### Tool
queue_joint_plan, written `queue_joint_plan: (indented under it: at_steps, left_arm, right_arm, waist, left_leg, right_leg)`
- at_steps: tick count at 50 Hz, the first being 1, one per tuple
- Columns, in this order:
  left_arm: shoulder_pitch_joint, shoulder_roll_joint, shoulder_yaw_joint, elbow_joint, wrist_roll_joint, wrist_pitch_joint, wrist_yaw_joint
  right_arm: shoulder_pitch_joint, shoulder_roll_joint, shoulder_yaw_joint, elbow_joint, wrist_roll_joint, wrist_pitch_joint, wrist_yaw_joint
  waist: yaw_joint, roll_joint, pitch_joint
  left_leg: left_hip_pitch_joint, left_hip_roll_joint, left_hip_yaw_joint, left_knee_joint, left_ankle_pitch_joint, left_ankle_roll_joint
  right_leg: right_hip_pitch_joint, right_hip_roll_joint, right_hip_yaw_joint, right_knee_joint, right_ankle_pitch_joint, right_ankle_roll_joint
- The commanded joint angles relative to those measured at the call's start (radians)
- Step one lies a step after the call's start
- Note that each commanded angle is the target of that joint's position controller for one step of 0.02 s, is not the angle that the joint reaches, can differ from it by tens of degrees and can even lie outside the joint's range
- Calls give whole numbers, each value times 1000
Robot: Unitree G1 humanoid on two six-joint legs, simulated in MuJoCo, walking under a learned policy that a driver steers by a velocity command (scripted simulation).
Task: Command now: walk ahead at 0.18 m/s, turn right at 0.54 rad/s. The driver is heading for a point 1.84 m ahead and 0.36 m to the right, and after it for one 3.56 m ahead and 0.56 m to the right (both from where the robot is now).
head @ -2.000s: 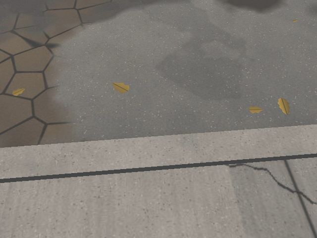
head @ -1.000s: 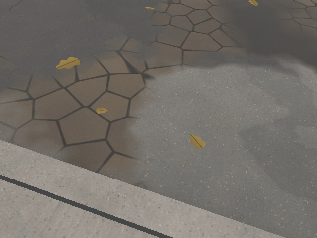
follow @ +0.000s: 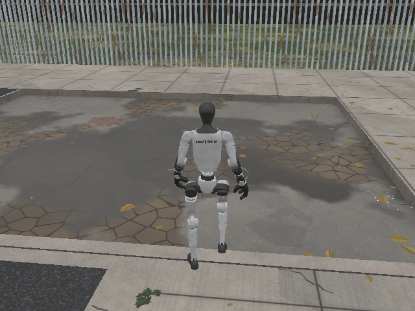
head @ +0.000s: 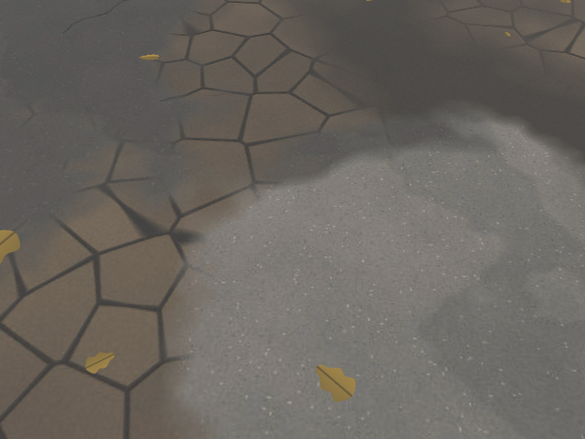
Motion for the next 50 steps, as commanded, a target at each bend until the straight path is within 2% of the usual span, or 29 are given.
queue_joint_plan:
  at_steps: [1, 4, 5, 6, 7, 8, 9, 10, 12, 14, 17, 21, 24, 25, 27, 29, 30, 31, 32, 33, 35, 37, 41, 44, 45, 46, 47, 48, 50]
  left_arm:
    - [191, 95, 33, -39, 9, -3, -1]
    - [181, 97, 46, -76, 15, 2, 18]
    - [137, 124, 58, -85, -22, -9, 23]
    - [189, 134, 70, -59, -36, -26, 39]
    - [239, 270, 106, -83, -34, -43, 87]
    - [281, 343, 118, -115, -21, -57, 90]
    - [362, 288, 124, -38, 13, -80, 80]
    - [375, 226, 117, -6, -5, -86, 74]
    - [236, 155, 86, -24, -52, -51, 64]
    - [122, 153, 75, -79, -34, -13, 62]
    - [67, 156, 57, -117, 11, -25, 62]
    - [157, 164, 51, -117, -2, -44, 65]
    - [246, 171, 46, -99, -35, -28, 59]
    - [189, 169, 43, -129, -9, -20, 55]
    - [155, 214, 49, -128, -43, -5, 34]
    - [132, 169, 32, -122, -38, 13, 6]
    - [208, 74, 8, -157, -20, 18, 8]
    - [128, 138, 22, -171, -12, 20, 25]
    - [24, 150, 35, -196, -15, 21, 63]
    - [25, 157, 39, -195, -19, 30, 98]
    - [47, 141, 29, -175, 21, 45, 118]
    - [123, 97, 19, -151, 27, 47, 86]
    - [222, 28, 9, -88, -15, 61, -17]
    - [209, 81, 25, -92, -60, 46, -1]
    - [91, 183, 38, -150, -81, 43, 22]
    - [7, 222, 53, -181, -64, 47, 30]
    - [33, 221, 67, -177, -51, 57, 41]
    - [68, 243, 85, -162, -53, 64, 52]
    - [93, 214, 86, -161, -38, 60, 73]
  right_arm:
    - [-229, -175, -44, -155, 9, -30, -4]
    - [-223, -254, -75, -178, 13, -40, -18]
    - [-180, -245, -78, -147, 72, -39, -15]
    - [-96, -226, -69, -129, 60, -24, 0]
    - [23, -99, -36, -150, 15, -14, 23]
    - [27, -75, -21, -211, 37, -41, 44]
    - [-213, -91, -16, -268, 97, -40, 56]
    - [-348, -121, -20, -312, 109, -33, 42]
    - [-247, -159, -25, -279, 55, -6, 10]
    - [-189, -132, -8, -260, 28, 23, -5]
    - [-96, -96, 12, -239, 19, 53, 27]
    - [-139, -138, 9, -306, 25, 62, 22]
    - [-255, -67, 40, -349, 42, 72, 10]
    - [-174, -76, 41, -316, 35, 70, 10]
    - [-159, -76, 35, -320, 70, 61, 12]
    - [-94, -145, 11, -296, 99, 36, 15]
    - [-69, -294, -31, -299, 94, 18, 5]
    - [-49, -276, -40, -305, 30, 8, 17]
    - [-13, -226, -17, -259, 29, -8, 27]
    - [-50, -177, 0, -252, 44, -13, 41]
    - [-190, -66, 46, -286, 67, -5, 50]
    - [-249, -79, 54, -297, 56, 6, 52]
    - [-252, -86, 83, -233, 99, 5, 106]
    - [-191, -140, 62, -174, 119, 27, 154]
    - [-45, -111, 52, -170, 122, 27, 155]
    - [36, -155, 34, -148, 111, 22, 133]
    - [-67, -189, 21, -173, 95, 20, 119]
    - [-164, -166, 18, -212, 69, 15, 109]
    - [-145, -91, 25, -206, 61, 2, 102]
  waist:
    - [131, 117, -65]
    - [94, 126, -57]
    - [79, 94, -16]
    - [63, 46, -53]
    - [22, -198, -230]
    - [35, -168, -345]
    - [169, -43, -153]
    - [201, -28, -94]
    - [83, 36, -96]
    - [24, 29, -98]
    - [-13, 12, -126]
    - [55, -17, -114]
    - [149, -58, -106]
    - [139, -91, -132]
    - [101, -60, -107]
    - [58, 18, -122]
    - [106, 283, -234]
    - [5, 227, -218]
    - [-4, 42, -149]
    - [31, 78, -120]
    - [78, 127, -110]
    - [127, 106, -136]
    - [176, 131, -75]
    - [167, 123, -79]
    - [33, 34, -154]
    - [-9, 19, -123]
    - [47, 24, -77]
    - [74, 2, -29]
    - [90, -79, 25]
  left_leg:
    - [-93, 295, -50, 51, 607, 195]
    - [-12, 294, -22, 221, 668, 120]
    - [71, 267, -12, 279, 611, 96]
    - [26, 227, -5, 440, 510, 66]
    - [-179, 101, 25, 780, -157, -62]
    - [-460, -34, -164, 967, -642, -119]
    - [-662, -20, -295, 1032, -633, -124]
    - [-752, 16, -323, 1065, -620, -129]
    - [-621, 66, -342, 1019, -501, -136]
    - [-457, 53, -323, 953, -325, -152]
    - [-248, 3, -267, 945, -3, -136]
    - [-363, 7, -300, 894, -174, -140]
    - [-444, -6, -264, 611, -299, -160]
    - [-383, -6, -290, 690, -172, -146]
    - [-271, -79, -189, 416, -188, -127]
    - [-2, -28, -237, 195, 295, 6]
    - [227, 263, -553, 172, 837, 337]
    - [254, 458, -743, 122, 933, 475]
    - [202, 455, -707, 100, 856, 438]
    - [156, 377, -606, 102, 781, 356]
    - [74, 259, -440, 107, 751, 250]
    - [-36, 179, -319, 89, 693, 204]
    - [-232, 101, -198, 161, 520, 49]
    - [-162, 137, -282, 242, 364, 13]
    - [-73, 91, -239, 239, 174, -39]
    - [-62, 45, -181, 234, 38, -33]
    - [-71, 6, -127, 248, -171, -9]
    - [-94, -3, -99, 281, -333, 20]
    - [-140, -58, -61, 463, -326, 35]
  right_leg:
    - [206, -14, 45, 96, -24, -12]
    - [273, 27, -48, -76, -131, -11]
    - [253, 68, -101, -406, -166, -27]
    - [439, 146, -124, -535, 84, -74]
    - [733, -61, 239, -487, 853, -353]
    - [931, -267, 586, -509, 1127, -602]
    - [860, -297, 584, -538, 1039, -505]
    - [834, -270, 500, -508, 904, -434]
    - [602, -228, 418, -530, 808, -369]
    - [408, -148, 342, -578, 682, -341]
    - [225, -50, 222, -516, 675, -282]
    - [374, -122, 344, -417, 596, -290]
    - [509, -122, 451, -372, 525, -296]
    - [458, -145, 495, -318, 547, -300]
    - [391, -78, 495, -371, 517, -302]
    - [224, 8, 441, -326, 289, -206]
    - [33, 152, 241, -103, -123, -33]
    - [-141, 162, 183, 193, -600, 69]
    - [-239, 142, 153, 344, -578, 101]
    - [-224, 113, 176, 438, -499, 118]
    - [-174, 121, 177, 426, -344, 135]
    - [-22, 104, 122, 392, -212, 149]
    - [334, 40, 7, -88, -235, 205]
    - [468, 60, -11, -458, 128, 132]
    - [478, 19, 64, -441, 341, 30]
    - [412, 15, 53, -440, 234, -64]
    - [328, 18, 66, -497, -84, -96]
    - [250, 8, 123, -566, -425, -144]
    - [218, -76, 279, -691, -636, -244]
Keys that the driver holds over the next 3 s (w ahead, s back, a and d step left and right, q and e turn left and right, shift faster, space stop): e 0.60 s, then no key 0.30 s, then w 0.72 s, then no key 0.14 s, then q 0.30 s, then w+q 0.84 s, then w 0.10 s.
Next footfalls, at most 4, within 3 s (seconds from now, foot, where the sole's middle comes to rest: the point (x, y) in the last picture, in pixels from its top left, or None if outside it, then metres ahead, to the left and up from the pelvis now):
0.12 right None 0.09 -0.12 -0.78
0.56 left None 0.11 0.10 -0.78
0.88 right None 0.05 -0.10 -0.78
1.62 right None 0.34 -0.35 -0.93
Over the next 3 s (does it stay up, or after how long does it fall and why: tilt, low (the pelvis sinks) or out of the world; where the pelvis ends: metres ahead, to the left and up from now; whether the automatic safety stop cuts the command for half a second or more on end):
stays up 0.72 -0.27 -0.17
